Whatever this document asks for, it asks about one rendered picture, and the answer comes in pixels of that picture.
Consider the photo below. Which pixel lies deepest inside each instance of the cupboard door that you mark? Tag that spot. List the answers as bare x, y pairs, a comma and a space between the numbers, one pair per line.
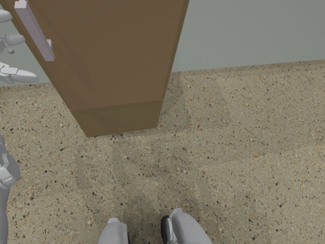
107, 52

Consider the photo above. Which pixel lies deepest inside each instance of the left robot thigh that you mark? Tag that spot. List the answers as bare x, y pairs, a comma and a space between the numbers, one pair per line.
114, 233

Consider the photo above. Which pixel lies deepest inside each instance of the left robot shin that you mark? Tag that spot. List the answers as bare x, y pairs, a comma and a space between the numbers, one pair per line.
112, 220

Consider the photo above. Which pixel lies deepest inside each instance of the robot left hand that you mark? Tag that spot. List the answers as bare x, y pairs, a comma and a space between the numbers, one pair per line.
8, 74

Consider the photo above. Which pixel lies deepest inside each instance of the handle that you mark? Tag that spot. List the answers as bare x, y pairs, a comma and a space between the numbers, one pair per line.
26, 15

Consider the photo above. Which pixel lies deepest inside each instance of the left robot upper arm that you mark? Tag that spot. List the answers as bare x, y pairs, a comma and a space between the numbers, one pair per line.
9, 174

